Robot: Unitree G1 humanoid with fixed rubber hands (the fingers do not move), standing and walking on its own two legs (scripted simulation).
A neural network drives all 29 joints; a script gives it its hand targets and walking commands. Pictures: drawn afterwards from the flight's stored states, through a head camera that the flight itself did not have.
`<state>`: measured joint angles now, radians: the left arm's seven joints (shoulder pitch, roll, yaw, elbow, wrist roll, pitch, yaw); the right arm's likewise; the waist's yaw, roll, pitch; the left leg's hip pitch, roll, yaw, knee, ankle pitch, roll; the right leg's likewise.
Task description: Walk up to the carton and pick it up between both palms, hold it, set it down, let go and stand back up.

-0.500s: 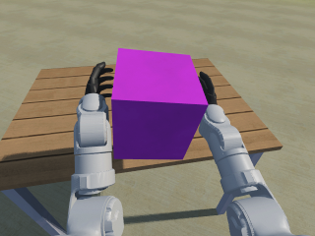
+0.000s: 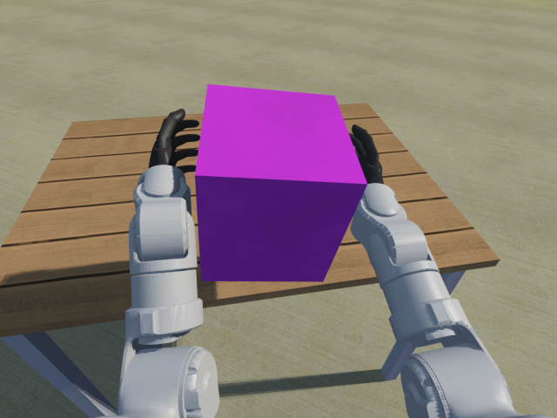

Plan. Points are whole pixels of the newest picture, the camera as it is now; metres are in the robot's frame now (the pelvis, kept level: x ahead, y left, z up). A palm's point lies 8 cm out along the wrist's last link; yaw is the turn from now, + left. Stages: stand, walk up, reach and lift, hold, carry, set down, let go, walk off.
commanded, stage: hold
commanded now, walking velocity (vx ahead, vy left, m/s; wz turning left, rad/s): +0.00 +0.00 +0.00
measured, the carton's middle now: (268, 187) +0.37 +0.01 +0.18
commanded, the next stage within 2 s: set down in 0.78 s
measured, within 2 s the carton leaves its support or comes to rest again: neither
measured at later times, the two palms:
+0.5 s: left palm (166, 168) +0.36 +0.14 +0.22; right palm (365, 182) +0.36 -0.12 +0.19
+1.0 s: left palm (159, 162) +0.36 +0.15 +0.23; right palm (357, 181) +0.37 -0.11 +0.19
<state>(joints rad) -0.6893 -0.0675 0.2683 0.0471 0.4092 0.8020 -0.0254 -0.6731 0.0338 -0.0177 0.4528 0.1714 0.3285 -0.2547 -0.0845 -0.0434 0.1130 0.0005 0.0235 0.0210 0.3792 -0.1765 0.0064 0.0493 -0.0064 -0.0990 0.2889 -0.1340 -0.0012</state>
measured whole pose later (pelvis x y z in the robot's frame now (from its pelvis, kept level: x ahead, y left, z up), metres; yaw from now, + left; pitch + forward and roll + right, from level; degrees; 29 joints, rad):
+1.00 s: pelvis +0.00 +0.00 +0.00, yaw +0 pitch -11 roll -1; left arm -0.73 -0.08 0.29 0.11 0.41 0.75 -0.02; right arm -0.67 0.06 -0.07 0.50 0.11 0.26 -0.23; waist -0.06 -0.03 0.09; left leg -0.01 0.01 0.02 0.38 -0.18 0.01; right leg 0.04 -0.02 -0.10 0.31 -0.15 0.00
